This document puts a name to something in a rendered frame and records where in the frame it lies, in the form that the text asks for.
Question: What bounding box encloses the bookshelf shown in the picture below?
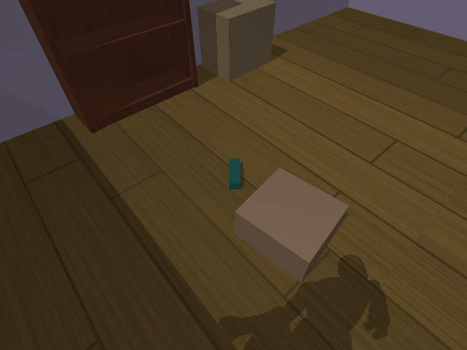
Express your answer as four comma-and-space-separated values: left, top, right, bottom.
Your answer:
18, 0, 198, 133

